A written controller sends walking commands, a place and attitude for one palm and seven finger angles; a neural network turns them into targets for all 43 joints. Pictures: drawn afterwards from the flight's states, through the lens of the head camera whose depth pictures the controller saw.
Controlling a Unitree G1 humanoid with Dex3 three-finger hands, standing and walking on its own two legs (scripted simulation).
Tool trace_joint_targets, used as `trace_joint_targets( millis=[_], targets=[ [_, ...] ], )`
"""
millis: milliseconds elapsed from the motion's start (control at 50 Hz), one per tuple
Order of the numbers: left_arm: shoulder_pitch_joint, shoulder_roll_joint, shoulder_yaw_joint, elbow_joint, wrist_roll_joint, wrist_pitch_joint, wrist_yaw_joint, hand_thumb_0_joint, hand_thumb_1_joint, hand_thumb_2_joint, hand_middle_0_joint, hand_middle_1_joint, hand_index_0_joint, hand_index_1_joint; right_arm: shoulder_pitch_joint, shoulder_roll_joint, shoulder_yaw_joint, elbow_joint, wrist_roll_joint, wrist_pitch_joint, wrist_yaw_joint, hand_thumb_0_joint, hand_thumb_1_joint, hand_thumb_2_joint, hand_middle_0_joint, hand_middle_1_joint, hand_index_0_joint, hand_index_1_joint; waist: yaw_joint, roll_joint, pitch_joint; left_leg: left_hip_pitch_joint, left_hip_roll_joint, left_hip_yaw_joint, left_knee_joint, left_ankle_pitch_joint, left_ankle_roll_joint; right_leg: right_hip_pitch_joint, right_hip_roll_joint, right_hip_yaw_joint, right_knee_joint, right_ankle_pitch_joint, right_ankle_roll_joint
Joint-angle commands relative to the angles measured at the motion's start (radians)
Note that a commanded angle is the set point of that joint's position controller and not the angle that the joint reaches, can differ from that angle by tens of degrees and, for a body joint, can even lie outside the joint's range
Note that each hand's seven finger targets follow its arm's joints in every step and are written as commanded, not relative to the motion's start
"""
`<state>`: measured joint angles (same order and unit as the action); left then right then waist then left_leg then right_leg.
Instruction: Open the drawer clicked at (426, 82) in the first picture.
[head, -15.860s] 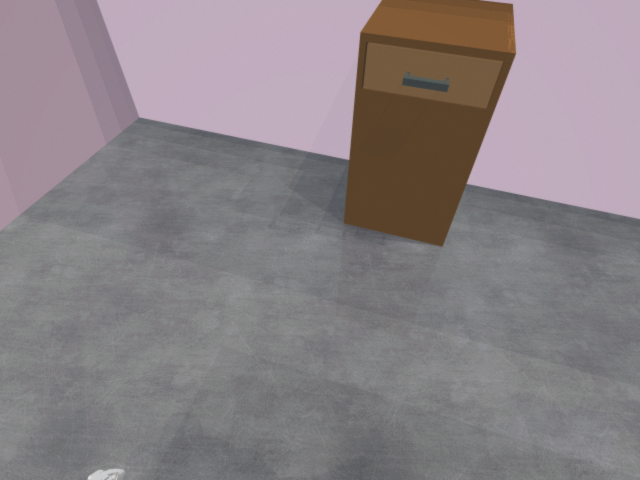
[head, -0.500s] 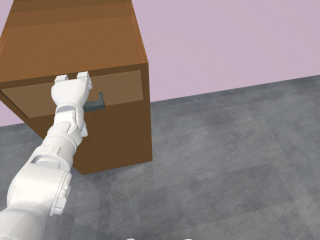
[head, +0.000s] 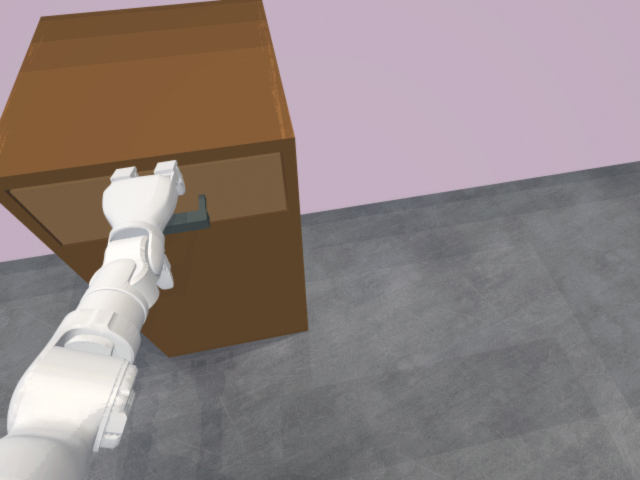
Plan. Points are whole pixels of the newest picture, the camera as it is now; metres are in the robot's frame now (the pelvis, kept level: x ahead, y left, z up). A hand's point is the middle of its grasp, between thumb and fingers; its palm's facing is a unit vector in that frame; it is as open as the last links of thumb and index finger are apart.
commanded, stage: lower the fingers behind the handle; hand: left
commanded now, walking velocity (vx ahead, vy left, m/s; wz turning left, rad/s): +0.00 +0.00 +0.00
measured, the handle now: (165, 215) +0.52 +0.23 -0.03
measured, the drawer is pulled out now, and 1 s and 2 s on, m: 0.00 0.00 0.00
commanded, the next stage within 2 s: close the thumb around the handle in 1.50 s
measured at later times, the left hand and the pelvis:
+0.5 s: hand (165, 240) +0.46 +0.22 -0.02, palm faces -0.10 -0.03 -0.99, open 13.8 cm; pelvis -0.01 +0.00 -0.02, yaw +0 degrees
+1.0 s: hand (176, 249) +0.47 +0.21 -0.05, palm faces -0.07 -0.03 -1.00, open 13.8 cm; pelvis -0.01 +0.02 -0.03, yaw -1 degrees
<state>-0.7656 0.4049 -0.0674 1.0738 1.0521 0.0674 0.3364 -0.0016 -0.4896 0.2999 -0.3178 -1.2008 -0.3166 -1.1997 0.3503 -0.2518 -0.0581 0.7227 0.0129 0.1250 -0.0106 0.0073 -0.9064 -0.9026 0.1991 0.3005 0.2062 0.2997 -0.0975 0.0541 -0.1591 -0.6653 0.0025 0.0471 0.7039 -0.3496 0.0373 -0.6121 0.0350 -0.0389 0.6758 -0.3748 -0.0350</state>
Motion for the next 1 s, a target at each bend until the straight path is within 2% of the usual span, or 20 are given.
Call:
trace_joint_targets(
  millis=[0,80,140,220,240,320,360,440,480,520,580,600,640,660,700,800,840,920,940,980],
  targets=[
    [-0.422,0.19,0.031,-0.191,0.014,-0.031,0.049,0.0,-0.5,0.3,-0.3,-1.2,-0.3,-1.2,0.103,-0.146,-0.055,-0.062,-0.008,-0.025,-0.007,0.0,-0.9,-0.9,0.2,0.3,0.2,0.3,-0.029,-0.013,-0.344,0.254,-0.025,-0.03,0.003,0.424,0.016,0.119,0.016,0.04,-0.044,0.451,0.007],
    [-0.452,0.193,0.044,-0.179,0.024,-0.033,0.091,0.0,-0.5,0.3,-0.3,-1.2,-0.3,-1.2,0.106,-0.144,-0.058,-0.056,-0.013,-0.03,-0.002,0.0,-0.9,-0.9,0.2,0.3,0.2,0.3,-0.038,-0.004,-0.359,0.242,-0.025,-0.034,0.027,0.421,0.014,0.08,0.021,0.036,-0.021,0.429,0.005],
    [-0.478,0.254,0.092,-0.169,0.029,-0.019,0.122,0.0,-0.5,0.3,-0.3,-1.2,-0.3,-1.2,0.109,-0.149,-0.056,-0.054,-0.02,-0.033,-0.002,0.0,-0.9,-0.9,0.2,0.3,0.2,0.3,-0.036,-0.005,-0.414,0.218,-0.028,-0.032,0.042,0.416,0.016,0.101,0.018,0.041,-0.004,0.447,0.009],
    [-0.471,0.275,0.107,-0.122,0.036,0.015,0.132,0.0,-0.5,0.3,-0.3,-1.2,-0.3,-1.2,0.105,-0.151,-0.053,-0.046,-0.022,-0.034,0.001,0.0,-0.9,-0.9,0.2,0.3,0.2,0.3,-0.033,0.001,-0.415,0.185,-0.029,-0.027,0.056,0.418,0.014,0.106,0.018,0.039,0.009,0.465,0.007],
    [-0.467,0.233,0.071,-0.117,0.032,0.02,0.127,0.0,-0.5,0.3,-0.3,-1.2,-0.3,-1.2,0.11,-0.148,-0.054,-0.052,-0.02,-0.035,0.001,0.0,-0.9,-0.9,0.2,0.3,0.2,0.3,-0.041,0.007,-0.424,0.193,-0.031,-0.026,0.056,0.41,0.014,0.099,0.02,0.04,0.008,0.46,0.01],
    [-0.476,0.223,0.057,-0.094,0.019,0.012,0.097,0.0,-0.5,0.3,-0.3,-1.2,-0.3,-1.2,0.125,-0.15,-0.052,-0.047,-0.018,-0.041,-0.003,0.0,-0.9,-0.9,0.2,0.3,0.2,0.3,-0.059,-0.022,-0.407,0.174,-0.028,-0.029,0.068,0.392,0.018,0.088,0.02,0.043,0.005,0.455,0.014],
    [-0.467,0.262,0.077,-0.096,0.023,-0.007,0.087,0.0,-0.5,0.3,-0.3,-1.2,-0.3,-1.2,0.133,-0.154,-0.05,-0.044,-0.016,-0.043,-0.008,0.0,-0.9,-0.9,0.2,0.3,0.2,0.3,-0.054,-0.006,-0.41,0.161,-0.028,-0.032,0.077,0.38,0.019,0.072,0.02,0.046,0.015,0.444,0.014],
    [-0.471,0.216,0.055,-0.128,0.035,-0.05,0.095,0.0,-0.5,0.3,-0.3,-1.2,-0.3,-1.2,0.149,-0.15,-0.057,-0.042,-0.025,-0.049,-0.004,0.0,-0.9,-0.9,0.2,0.3,0.2,0.3,-0.056,0.041,-0.433,0.197,-0.017,-0.049,0.1,0.413,0.012,-0.007,0.027,0.031,0.043,0.401,0.007],
    [-0.448,0.22,0.069,-0.097,0.035,-0.051,0.112,0.0,-0.5,0.3,-0.3,-1.2,-0.3,-1.2,0.151,-0.153,-0.057,-0.035,-0.028,-0.051,-0.001,0.0,-0.9,-0.9,0.2,0.3,0.2,0.3,-0.058,0.027,-0.396,0.177,-0.012,-0.052,0.11,0.399,0.012,-0.047,0.032,0.026,0.049,0.369,0.006],
    [-0.474,0.255,0.097,-0.101,0.038,-0.05,0.132,0.0,-0.5,0.3,-0.3,-1.2,-0.3,-1.2,0.155,-0.157,-0.056,-0.03,-0.034,-0.05,0.001,0.0,-0.9,-0.9,0.2,0.3,0.2,0.3,-0.055,0.016,-0.427,0.155,-0.013,-0.057,0.122,0.401,0.011,-0.039,0.031,0.025,0.067,0.374,0.004],
    [-0.492,0.215,0.07,-0.092,0.048,-0.032,0.16,0.0,-0.5,0.3,-0.3,-1.2,-0.3,-1.2,0.16,-0.156,-0.058,-0.025,-0.037,-0.051,0.01,0.0,-0.9,-0.9,0.2,0.3,0.2,0.3,-0.065,0.044,-0.435,0.171,-0.007,-0.063,0.134,0.409,0.006,-0.09,0.036,0.015,0.081,0.349,0.003],
    [-0.481,0.24,0.093,-0.08,0.047,-0.023,0.167,0.0,-0.5,0.3,-0.3,-1.2,-0.3,-1.2,0.158,-0.159,-0.06,-0.023,-0.036,-0.051,0.012,0.0,-0.9,-0.9,0.2,0.3,0.2,0.3,-0.058,0.046,-0.44,0.169,-0.006,-0.063,0.137,0.401,0.005,-0.095,0.036,0.015,0.083,0.335,0.003],
    [-0.527,0.238,0.089,-0.104,0.048,-0.016,0.174,0.0,-0.5,0.3,-0.3,-1.2,-0.3,-1.2,0.168,-0.162,-0.062,-0.021,-0.041,-0.052,0.014,0.0,-0.9,-0.9,0.2,0.3,0.2,0.3,-0.066,0.053,-0.482,0.194,-0.001,-0.075,0.145,0.433,0.002,-0.103,0.037,0.01,0.098,0.346,0.003],
    [-0.492,0.23,0.09,-0.083,0.047,-0.006,0.175,0.0,-0.5,0.3,-0.3,-1.2,-0.3,-1.2,0.165,-0.162,-0.061,-0.021,-0.042,-0.05,0.016,0.0,-0.9,-0.9,0.2,0.3,0.2,0.3,-0.056,0.063,-0.49,0.202,-0.002,-0.074,0.148,0.443,0.0,-0.105,0.04,0.01,0.098,0.346,0.001],
    [-0.519,0.184,0.054,-0.098,0.048,0.002,0.174,0.0,-0.5,0.3,-0.3,-1.2,-0.3,-1.2,0.167,-0.159,-0.063,-0.017,-0.043,-0.05,0.02,0.0,-0.9,-0.9,0.2,0.3,0.2,0.3,-0.071,0.079,-0.482,0.225,0.006,-0.081,0.153,0.458,-0.003,-0.137,0.041,0.004,0.1,0.336,0.002],
    [-0.492,0.209,0.074,-0.052,0.043,0.02,0.171,0.0,-0.5,0.3,-0.3,-1.2,-0.3,-1.2,0.166,-0.163,-0.054,-0.014,-0.044,-0.046,0.018,0.0,-0.9,-0.9,0.2,0.3,0.2,0.3,-0.069,0.044,-0.452,0.176,0.005,-0.078,0.157,0.423,0.002,-0.136,0.041,0.004,0.106,0.322,0.003],
    [-0.482,0.229,0.089,-0.062,0.045,0.016,0.171,0.0,-0.5,0.3,-0.3,-1.2,-0.3,-1.2,0.166,-0.164,-0.053,-0.018,-0.045,-0.045,0.017,0.0,-0.9,-0.9,0.2,0.3,0.2,0.3,-0.058,0.071,-0.477,0.181,0.005,-0.081,0.162,0.435,-0.001,-0.137,0.039,0.006,0.116,0.326,0.002],
    [-0.475,0.176,0.062,-0.071,0.051,0.009,0.178,0.0,-0.5,0.3,-0.3,-1.2,-0.3,-1.2,0.159,-0.156,-0.056,-0.02,-0.049,-0.049,0.018,0.0,-0.9,-0.9,0.2,0.3,0.2,0.3,-0.068,0.064,-0.47,0.188,0.015,-0.089,0.179,0.457,-0.004,-0.174,0.04,0.0,0.132,0.321,0.001],
    [-0.454,0.195,0.081,-0.07,0.047,0.007,0.181,0.0,-0.5,0.3,-0.3,-1.2,-0.3,-1.2,0.164,-0.159,-0.055,-0.021,-0.049,-0.05,0.019,0.0,-0.9,-0.9,0.2,0.3,0.2,0.3,-0.056,0.064,-0.47,0.181,0.014,-0.086,0.181,0.452,-0.004,-0.168,0.04,0.0,0.134,0.319,0.002],
    [-0.456,0.19,0.074,-0.064,0.049,0.009,0.184,0.0,-0.5,0.3,-0.3,-1.2,-0.3,-1.2,0.16,-0.159,-0.054,-0.021,-0.048,-0.05,0.018,0.0,-0.9,-0.9,0.2,0.3,0.2,0.3,-0.065,0.044,-0.456,0.154,0.013,-0.084,0.187,0.431,-0.002,-0.174,0.039,0.001,0.14,0.316,0.003]
  ],
)
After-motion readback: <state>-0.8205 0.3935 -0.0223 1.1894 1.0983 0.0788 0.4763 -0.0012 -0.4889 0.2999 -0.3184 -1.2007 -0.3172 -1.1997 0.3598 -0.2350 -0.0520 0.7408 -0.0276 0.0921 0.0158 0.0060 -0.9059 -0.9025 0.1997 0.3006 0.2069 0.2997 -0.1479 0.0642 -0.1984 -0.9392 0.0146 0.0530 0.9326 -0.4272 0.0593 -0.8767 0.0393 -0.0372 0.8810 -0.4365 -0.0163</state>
